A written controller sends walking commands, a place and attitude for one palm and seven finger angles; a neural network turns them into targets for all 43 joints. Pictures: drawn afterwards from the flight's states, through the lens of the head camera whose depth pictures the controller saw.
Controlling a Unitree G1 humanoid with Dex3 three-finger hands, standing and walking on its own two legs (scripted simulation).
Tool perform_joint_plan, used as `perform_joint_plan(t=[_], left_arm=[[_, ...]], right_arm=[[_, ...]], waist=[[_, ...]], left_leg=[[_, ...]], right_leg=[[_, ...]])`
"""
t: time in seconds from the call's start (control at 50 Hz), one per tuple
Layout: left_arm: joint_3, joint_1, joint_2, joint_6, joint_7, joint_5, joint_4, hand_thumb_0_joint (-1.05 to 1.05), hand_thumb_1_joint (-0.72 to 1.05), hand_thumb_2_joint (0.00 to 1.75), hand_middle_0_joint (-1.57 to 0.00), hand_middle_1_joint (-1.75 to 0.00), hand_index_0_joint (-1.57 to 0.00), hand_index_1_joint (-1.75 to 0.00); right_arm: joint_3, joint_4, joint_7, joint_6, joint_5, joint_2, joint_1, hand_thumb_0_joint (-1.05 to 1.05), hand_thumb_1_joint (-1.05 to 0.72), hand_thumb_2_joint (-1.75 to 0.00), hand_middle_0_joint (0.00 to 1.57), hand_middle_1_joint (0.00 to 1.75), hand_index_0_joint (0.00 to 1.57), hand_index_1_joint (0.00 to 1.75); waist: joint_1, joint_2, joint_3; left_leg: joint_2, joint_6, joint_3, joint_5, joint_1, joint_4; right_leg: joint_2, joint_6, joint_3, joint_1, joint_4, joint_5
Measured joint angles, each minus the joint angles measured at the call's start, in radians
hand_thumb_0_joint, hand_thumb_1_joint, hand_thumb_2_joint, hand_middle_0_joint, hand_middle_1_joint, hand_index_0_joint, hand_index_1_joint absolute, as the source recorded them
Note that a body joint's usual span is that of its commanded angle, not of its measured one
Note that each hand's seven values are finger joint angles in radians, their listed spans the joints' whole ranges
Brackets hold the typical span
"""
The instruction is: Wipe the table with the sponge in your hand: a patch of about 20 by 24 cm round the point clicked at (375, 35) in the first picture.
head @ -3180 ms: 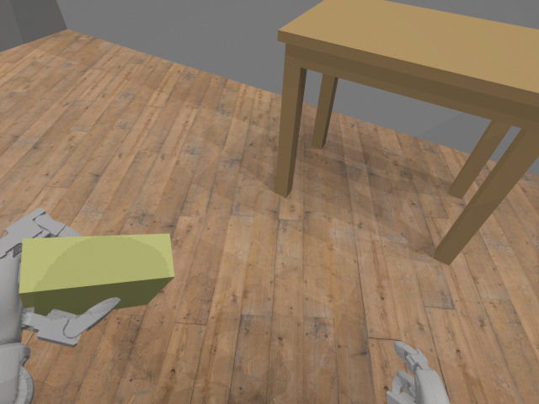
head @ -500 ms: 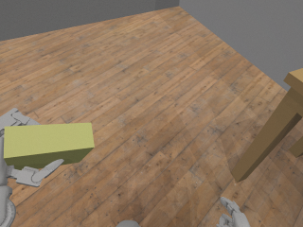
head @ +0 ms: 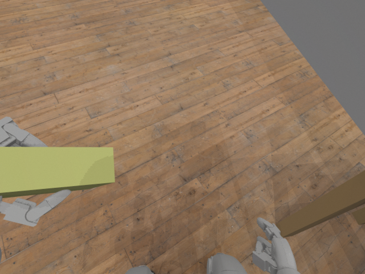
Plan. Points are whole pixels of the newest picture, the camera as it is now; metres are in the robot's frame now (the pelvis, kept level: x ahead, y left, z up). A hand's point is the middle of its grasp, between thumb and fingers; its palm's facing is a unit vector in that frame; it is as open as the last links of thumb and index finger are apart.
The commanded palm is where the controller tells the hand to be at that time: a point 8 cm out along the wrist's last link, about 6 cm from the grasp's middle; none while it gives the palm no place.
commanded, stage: walk to a spot facing it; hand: left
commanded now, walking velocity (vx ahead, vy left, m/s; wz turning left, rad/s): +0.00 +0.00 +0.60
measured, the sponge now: (70, 172) +0.25 +0.19 +0.15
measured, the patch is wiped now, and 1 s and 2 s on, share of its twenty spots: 0.00 0.00 0.00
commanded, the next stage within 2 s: turn to face it in 2.00 s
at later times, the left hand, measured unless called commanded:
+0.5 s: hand out of the picture +0.10 +0.19 +0.17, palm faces +0.58 -0.68 -0.45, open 9.4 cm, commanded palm +0.02 +0.23 +0.18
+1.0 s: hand out of the picture -0.05 +0.22 +0.20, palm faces +0.80 -0.43 -0.42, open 9.4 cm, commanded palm -0.11 +0.24 +0.18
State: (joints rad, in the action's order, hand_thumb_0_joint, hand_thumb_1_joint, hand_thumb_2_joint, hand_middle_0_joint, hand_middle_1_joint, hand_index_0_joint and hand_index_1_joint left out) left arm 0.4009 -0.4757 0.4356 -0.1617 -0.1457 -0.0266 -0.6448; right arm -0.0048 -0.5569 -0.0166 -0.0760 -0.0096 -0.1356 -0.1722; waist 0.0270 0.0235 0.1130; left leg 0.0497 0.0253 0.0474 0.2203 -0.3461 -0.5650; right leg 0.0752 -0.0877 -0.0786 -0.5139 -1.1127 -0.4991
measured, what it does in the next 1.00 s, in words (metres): steps to the right, turning left: right foot, then left foot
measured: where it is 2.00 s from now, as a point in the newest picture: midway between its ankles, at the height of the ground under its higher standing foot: outside the picture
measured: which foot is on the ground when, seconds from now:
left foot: down 0.00-0.26, up 0.28-0.70, down 0.72-1.00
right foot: up 0.00-0.24, down 0.26-0.72, up 0.74-1.00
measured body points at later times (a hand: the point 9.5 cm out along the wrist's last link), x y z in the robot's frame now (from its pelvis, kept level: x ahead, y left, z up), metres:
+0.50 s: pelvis -0.04 -0.09 +0.01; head -0.02 -0.10 +0.46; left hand +0.06 +0.22 +0.20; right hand +0.20 -0.28 -0.08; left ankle -0.10 +0.06 -0.65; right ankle -0.01 -0.15 -0.73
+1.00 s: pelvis -0.08 -0.09 +0.01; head -0.08 -0.07 +0.46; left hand -0.10 +0.24 +0.22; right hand +0.15 -0.15 -0.09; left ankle -0.16 +0.02 -0.73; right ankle +0.01 -0.19 -0.67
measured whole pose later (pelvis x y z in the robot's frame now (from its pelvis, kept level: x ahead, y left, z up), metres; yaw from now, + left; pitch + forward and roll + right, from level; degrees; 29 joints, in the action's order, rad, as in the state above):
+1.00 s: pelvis -0.08 -0.09 +0.01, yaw +35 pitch +0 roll -2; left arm 0.36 -0.47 0.38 -0.21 -0.14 -0.02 -0.58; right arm -0.05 -0.63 -0.03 -0.11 0.00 -0.11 -0.24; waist -0.04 -0.02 0.02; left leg 0.04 0.00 -0.06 0.25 -0.21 -0.46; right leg 0.08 -0.08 -0.10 -0.48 -0.96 -0.40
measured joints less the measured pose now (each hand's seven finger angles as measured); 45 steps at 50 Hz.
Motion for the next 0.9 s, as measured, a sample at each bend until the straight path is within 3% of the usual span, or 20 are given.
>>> perform_joint_plan(t=[0.12, 0.2, 0.24, 0.28, 0.32, 0.36, 0.4, 0.46, 0.54, 0.66, 0.72, 0.74, 0.8, 0.84, 0.9], left_arm=[[-0.002, -0.098, 0.006, -0.014, 0.017, -0.03, -0.07, -0.01, -0.44, 1.01, -0.82, -1.36, -0.82, -1.36], [0.008, -0.077, -0.006, 0.001, 0.017, -0.037, 0.019, -0.01, -0.44, 1.01, -0.82, -1.36, -0.82, -1.36], [0.006, -0.046, -0.021, 0.022, 0.016, -0.035, 0.077, -0.01, -0.44, 1.01, -0.82, -1.36, -0.82, -1.36], [-0.019, -0.004, -0.061, 0.045, 0.013, -0.02, 0.13, -0.01, -0.44, 1.01, -0.82, -1.36, -0.82, -1.36], [-0.065, 0.032, -0.096, 0.07, 0.009, -0.018, 0.173, -0.01, -0.44, 1.01, -0.82, -1.36, -0.82, -1.36], [-0.099, 0.039, -0.124, 0.08, 0.009, -0.013, 0.194, -0.01, -0.44, 1.01, -0.82, -1.36, -0.82, -1.36], [-0.116, 0.021, -0.132, 0.071, 0.012, -0.008, 0.193, -0.01, -0.44, 1.01, -0.82, -1.36, -0.82, -1.36], [-0.119, 0.0, -0.103, 0.048, 0.014, -0.005, 0.172, -0.01, -0.44, 1.01, -0.82, -1.36, -0.82, -1.36], [-0.078, -0.01, -0.053, 0.019, 0.001, -0.01, 0.13, -0.01, -0.44, 1.01, -0.82, -1.35, -0.82, -1.35], [-0.023, -0.019, -0.04, 0.003, -0.029, -0.015, 0.069, -0.01, -0.44, 1.01, -0.82, -1.35, -0.82, -1.35], [-0.022, -0.022, -0.049, 0.005, -0.036, -0.023, 0.032, -0.01, -0.43, 1.01, -0.82, -1.35, -0.82, -1.35], [-0.021, -0.017, -0.048, 0.003, -0.037, -0.025, 0.029, -0.01, -0.43, 1.01, -0.82, -1.35, -0.82, -1.35], [-0.04, 0.005, -0.051, -0.01, -0.017, 0.009, 0.062, -0.01, -0.43, 1.01, -0.82, -1.35, -0.82, -1.35], [-0.053, 0.018, -0.047, -0.006, -0.002, 0.027, 0.073, -0.01, -0.43, 1.01, -0.82, -1.35, -0.82, -1.35], [-0.058, 0.018, -0.049, -0.014, 0.005, 0.027, 0.049, -0.01, -0.43, 1.01, -0.82, -1.35, -0.82, -1.35]], right_arm=[[-0.034, -0.017, 0.006, -0.03, 0.003, 0.024, -0.041, 0.01, -0.9, -0.89, 0.2, 0.3, 0.21, 0.3], [-0.033, -0.039, -0.011, -0.033, 0.005, 0.003, -0.037, 0.01, -0.9, -0.89, 0.2, 0.3, 0.21, 0.3], [-0.029, -0.042, -0.017, -0.031, 0.004, -0.013, -0.029, 0.01, -0.9, -0.89, 0.2, 0.3, 0.21, 0.3], [-0.019, -0.052, -0.022, -0.023, -0.001, -0.04, -0.013, 0.01, -0.9, -0.89, 0.2, 0.3, 0.21, 0.3], [-0.007, -0.079, -0.031, -0.017, 0.002, -0.066, -0.006, 0.01, -0.9, -0.89, 0.2, 0.3, 0.21, 0.3], [0.002, -0.098, -0.036, -0.007, 0.007, -0.086, -0.008, 0.01, -0.9, -0.89, 0.2, 0.3, 0.21, 0.3], [0.008, -0.099, -0.049, 0.003, 0.01, -0.099, -0.011, 0.01, -0.9, -0.89, 0.2, 0.3, 0.21, 0.3], [0.025, -0.082, -0.072, 0.011, 0.014, -0.109, -0.015, 0.01, -0.9, -0.89, 0.2, 0.3, 0.2, 0.3], [0.048, -0.049, -0.089, 0.015, 0.021, -0.125, -0.021, 0.01, -0.9, -0.89, 0.2, 0.3, 0.2, 0.3], [0.057, -0.012, -0.083, 0.025, 0.025, -0.136, -0.031, 0.01, -0.9, -0.9, 0.19, 0.3, 0.2, 0.3], [0.045, 0.009, -0.074, 0.028, 0.027, -0.128, -0.036, 0.01, -0.9, -0.9, 0.19, 0.3, 0.2, 0.3], [0.041, 0.006, -0.074, 0.024, 0.028, -0.112, -0.03, 0.01, -0.9, -0.89, 0.19, 0.3, 0.2, 0.3], [0.018, -0.025, -0.055, 0.001, 0.025, -0.053, -0.033, 0.01, -0.9, -0.89, 0.19, 0.3, 0.2, 0.3], [-0.002, -0.045, -0.035, -0.012, 0.016, -0.018, -0.048, 0.01, -0.9, -0.89, 0.19, 0.3, 0.2, 0.3], [-0.027, -0.061, -0.015, -0.03, 0.011, 0.018, -0.066, 0.01, -0.9, -0.89, 0.2, 0.3, 0.2, 0.3]], waist=[[-0.031, -0.043, -0.036], [-0.057, -0.079, -0.062], [-0.069, -0.085, -0.069], [-0.077, -0.107, -0.063], [-0.069, -0.1, -0.058], [-0.062, -0.071, -0.064], [-0.042, -0.049, -0.072], [-0.015, -0.024, -0.073], [-0.008, -0.009, -0.072], [-0.024, 0.003, -0.07], [-0.028, 0.017, -0.071], [-0.033, 0.036, -0.062], [-0.033, 0.04, -0.057], [-0.03, 0.028, -0.067], [-0.04, 0.004, -0.076]], left_leg=[[-0.011, -0.02, -0.085, -0.055, -0.001, 0.066], [-0.026, -0.041, -0.129, -0.077, -0.02, 0.068], [-0.039, -0.056, -0.145, -0.077, -0.04, 0.044], [-0.04, -0.058, -0.152, 0.023, -0.083, -0.053], [-0.067, -0.068, -0.129, 0.164, -0.156, -0.297], [-0.079, -0.083, -0.085, 0.178, -0.202, -0.509], [-0.066, -0.097, -0.052, 0.159, -0.216, -0.626], [-0.034, -0.104, -0.021, 0.15, -0.181, -0.614], [0.002, -0.094, 0.014, 0.178, -0.085, -0.421], [-0.002, -0.068, 0.057, 0.238, 0.048, -0.143], [-0.02, -0.036, 0.065, 0.136, 0.119, 0.022], [-0.034, -0.026, 0.066, 0.098, 0.113, 0.009], [-0.035, -0.016, 0.025, 0.118, 0.104, -0.033], [-0.031, -0.018, -0.02, 0.105, 0.109, -0.007], [-0.022, -0.023, -0.068, 0.065, 0.122, 0.048]], right_leg=[[-0.028, -0.015, 0.001, 0.053, 0.199, 0.075], [-0.062, -0.016, -0.003, 0.159, 0.355, 0.047], [-0.073, -0.009, -0.009, 0.239, 0.494, 0.093], [-0.081, 0.07, -0.032, 0.266, 0.556, 0.196], [-0.055, 0.123, -0.06, 0.273, 0.543, 0.196], [-0.022, 0.137, -0.077, 0.288, 0.557, 0.195], [-0.001, 0.138, -0.099, 0.302, 0.586, 0.209], [0.019, 0.143, -0.14, 0.311, 0.623, 0.233], [0.034, 0.149, -0.183, 0.286, 0.637, 0.254], [0.073, 0.138, -0.236, 0.212, 0.578, 0.253], [0.114, 0.12, -0.256, 0.156, 0.468, 0.213], [0.124, 0.094, -0.22, 0.125, 0.389, 0.154], [0.063, 0.054, -0.083, 0.029, 0.077, 0.001], [0.035, 0.036, -0.044, -0.014, -0.042, 0.034], [0.018, 0.019, -0.02, -0.036, -0.054, 0.089]])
